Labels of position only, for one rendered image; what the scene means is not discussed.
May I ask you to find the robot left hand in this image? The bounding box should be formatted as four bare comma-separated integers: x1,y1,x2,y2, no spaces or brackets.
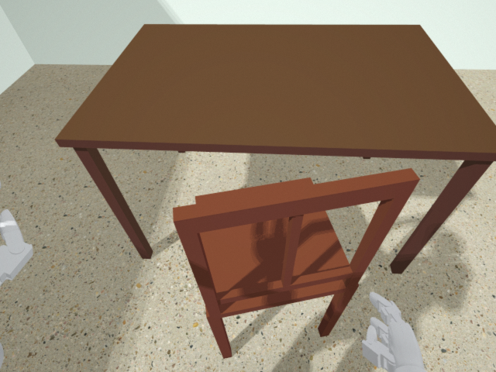
0,181,33,286

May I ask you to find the robot right hand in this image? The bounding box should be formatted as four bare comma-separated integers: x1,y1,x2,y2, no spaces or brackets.
362,292,424,372

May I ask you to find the chair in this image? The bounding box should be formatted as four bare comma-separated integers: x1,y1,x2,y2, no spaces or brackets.
173,168,420,359

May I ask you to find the table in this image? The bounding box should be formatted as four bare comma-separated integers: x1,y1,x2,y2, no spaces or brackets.
55,24,496,274

